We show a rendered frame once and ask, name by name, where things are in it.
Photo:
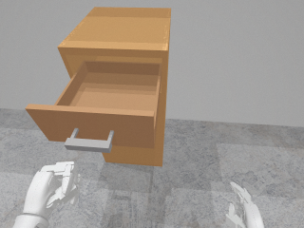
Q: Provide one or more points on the cabinet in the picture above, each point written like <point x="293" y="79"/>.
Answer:
<point x="119" y="34"/>

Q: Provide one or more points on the drawer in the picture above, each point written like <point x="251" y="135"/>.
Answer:
<point x="104" y="96"/>

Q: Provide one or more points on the handle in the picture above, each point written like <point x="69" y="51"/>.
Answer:
<point x="89" y="145"/>

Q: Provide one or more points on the robot left hand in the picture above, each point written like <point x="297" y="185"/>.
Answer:
<point x="62" y="179"/>

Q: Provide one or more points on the robot left forearm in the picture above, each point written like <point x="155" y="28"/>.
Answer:
<point x="29" y="220"/>

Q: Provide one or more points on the robot right hand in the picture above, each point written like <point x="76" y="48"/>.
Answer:
<point x="248" y="215"/>

